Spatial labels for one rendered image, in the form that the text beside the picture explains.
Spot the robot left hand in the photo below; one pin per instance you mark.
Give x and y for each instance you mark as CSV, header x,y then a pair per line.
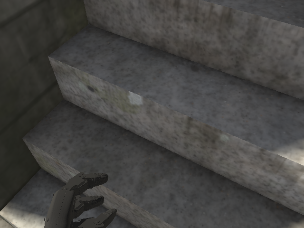
x,y
67,204

